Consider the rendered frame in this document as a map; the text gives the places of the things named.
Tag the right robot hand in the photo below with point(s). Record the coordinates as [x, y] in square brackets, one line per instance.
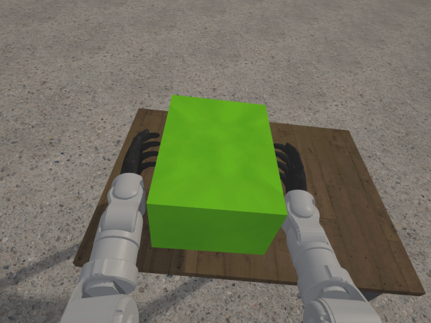
[294, 177]

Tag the right robot upper arm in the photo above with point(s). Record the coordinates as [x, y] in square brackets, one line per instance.
[325, 310]

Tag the right robot forearm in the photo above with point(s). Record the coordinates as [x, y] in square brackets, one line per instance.
[319, 272]

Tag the table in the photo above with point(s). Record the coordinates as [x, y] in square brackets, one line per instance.
[352, 214]

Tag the left robot forearm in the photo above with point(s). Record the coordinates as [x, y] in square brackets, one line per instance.
[112, 269]

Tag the left robot upper arm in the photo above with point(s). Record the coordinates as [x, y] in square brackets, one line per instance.
[118, 308]

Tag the carton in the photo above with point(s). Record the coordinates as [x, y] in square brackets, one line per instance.
[216, 184]

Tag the left robot hand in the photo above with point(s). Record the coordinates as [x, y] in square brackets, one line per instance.
[132, 162]

